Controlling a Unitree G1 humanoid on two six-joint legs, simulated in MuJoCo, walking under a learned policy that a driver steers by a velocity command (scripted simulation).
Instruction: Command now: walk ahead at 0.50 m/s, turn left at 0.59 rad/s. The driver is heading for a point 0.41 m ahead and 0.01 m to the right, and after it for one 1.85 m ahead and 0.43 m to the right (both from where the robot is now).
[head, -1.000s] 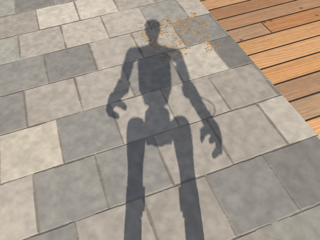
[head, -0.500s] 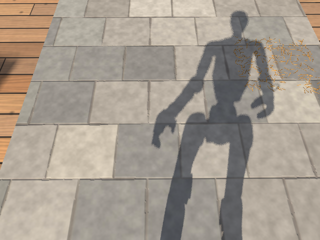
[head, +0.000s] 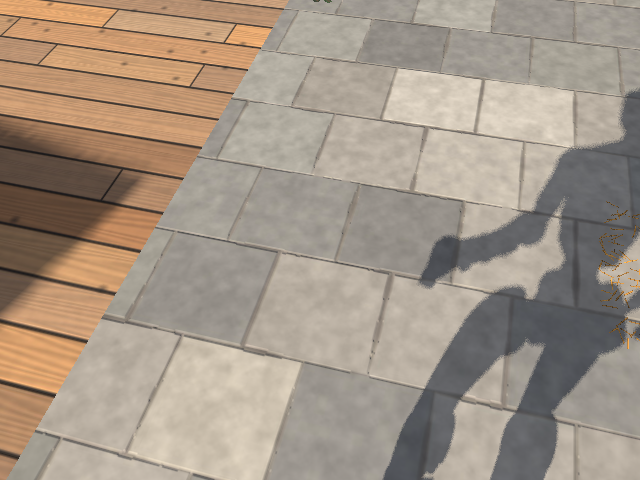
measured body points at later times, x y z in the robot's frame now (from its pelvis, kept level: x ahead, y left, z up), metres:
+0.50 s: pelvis +0.26 +0.06 +0.00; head +0.29 +0.08 +0.45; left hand +0.25 +0.35 -0.14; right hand +0.48 -0.16 -0.08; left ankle +0.31 +0.16 -0.73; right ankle +0.14 -0.10 -0.64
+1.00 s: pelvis +0.53 +0.02 -0.01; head +0.58 +0.01 +0.43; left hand +0.75 +0.26 -0.11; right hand +0.55 -0.27 -0.14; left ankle +0.38 +0.19 -0.64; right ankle +0.61 -0.06 -0.73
